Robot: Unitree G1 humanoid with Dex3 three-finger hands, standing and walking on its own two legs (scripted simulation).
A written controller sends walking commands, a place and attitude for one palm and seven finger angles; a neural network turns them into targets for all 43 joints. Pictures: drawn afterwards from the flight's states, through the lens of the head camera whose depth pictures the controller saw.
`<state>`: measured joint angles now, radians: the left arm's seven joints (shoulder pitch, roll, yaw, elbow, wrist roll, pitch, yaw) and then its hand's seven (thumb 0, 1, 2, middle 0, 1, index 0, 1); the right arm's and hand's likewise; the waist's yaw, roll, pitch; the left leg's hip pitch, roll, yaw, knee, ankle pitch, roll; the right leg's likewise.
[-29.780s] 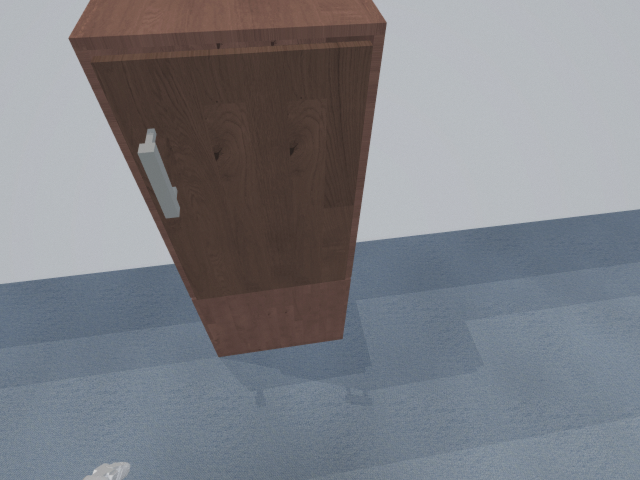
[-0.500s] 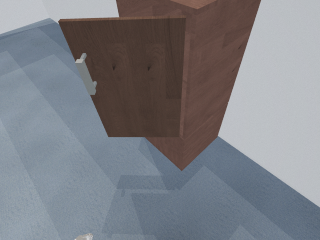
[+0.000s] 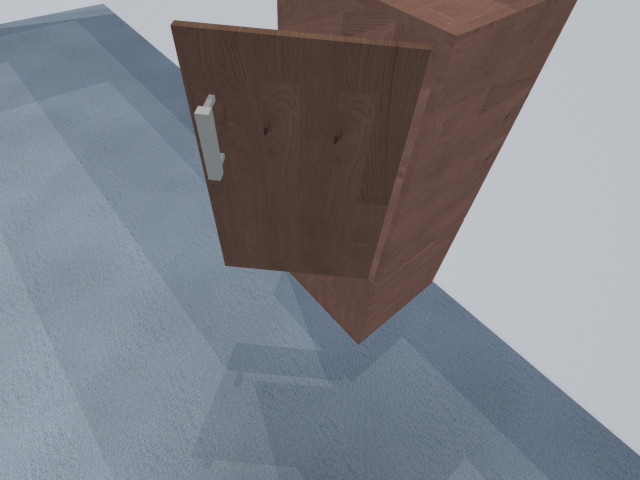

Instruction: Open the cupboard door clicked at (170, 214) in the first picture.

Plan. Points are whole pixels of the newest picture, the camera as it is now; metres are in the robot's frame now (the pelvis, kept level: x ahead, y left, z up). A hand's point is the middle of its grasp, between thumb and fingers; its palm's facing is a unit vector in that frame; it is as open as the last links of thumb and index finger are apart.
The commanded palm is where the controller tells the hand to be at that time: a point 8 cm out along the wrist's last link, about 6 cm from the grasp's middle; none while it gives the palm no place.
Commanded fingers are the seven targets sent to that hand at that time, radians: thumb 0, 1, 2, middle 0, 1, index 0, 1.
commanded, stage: come to a stop and stand still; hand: left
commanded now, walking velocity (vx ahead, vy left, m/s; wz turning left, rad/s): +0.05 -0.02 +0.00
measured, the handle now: (213, 138) +0.61 +0.24 +0.06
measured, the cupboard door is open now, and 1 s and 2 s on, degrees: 45 45 45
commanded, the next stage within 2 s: look again from close up in 1.06 s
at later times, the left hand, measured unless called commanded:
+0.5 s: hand out of the picture +0.00 +0.12 -0.18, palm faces +0.04 -0.99 -0.15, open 7.3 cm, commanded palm none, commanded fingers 0.00 0.90 0.90 -0.20 -0.30 -0.20 -0.30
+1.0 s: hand out of the picture +0.03 +0.13 -0.18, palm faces +0.06 -0.98 -0.16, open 7.4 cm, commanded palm none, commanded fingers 0.00 0.90 0.90 -0.20 -0.30 -0.20 -0.30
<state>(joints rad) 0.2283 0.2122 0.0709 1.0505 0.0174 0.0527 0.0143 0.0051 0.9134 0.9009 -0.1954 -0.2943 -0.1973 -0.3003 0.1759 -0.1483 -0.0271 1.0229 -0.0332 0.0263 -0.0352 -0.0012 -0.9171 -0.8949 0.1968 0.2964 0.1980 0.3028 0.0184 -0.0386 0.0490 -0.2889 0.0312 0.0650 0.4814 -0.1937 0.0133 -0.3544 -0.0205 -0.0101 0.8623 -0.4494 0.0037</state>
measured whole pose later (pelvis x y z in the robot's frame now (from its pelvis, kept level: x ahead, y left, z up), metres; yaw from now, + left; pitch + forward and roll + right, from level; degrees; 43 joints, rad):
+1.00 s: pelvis +0.04 -0.03 +0.00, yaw +0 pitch -1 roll +1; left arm 0.29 0.13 0.01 1.14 0.00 -0.01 0.04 0.01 0.91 0.90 -0.20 -0.29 -0.20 -0.30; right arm 0.24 -0.13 -0.02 1.17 -0.01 0.00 -0.05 0.01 -0.92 -0.90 0.20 0.30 0.20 0.30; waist 0.00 -0.03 0.04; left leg -0.19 0.05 0.05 0.44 -0.24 -0.04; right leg -0.02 -0.01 -0.05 0.39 -0.35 -0.01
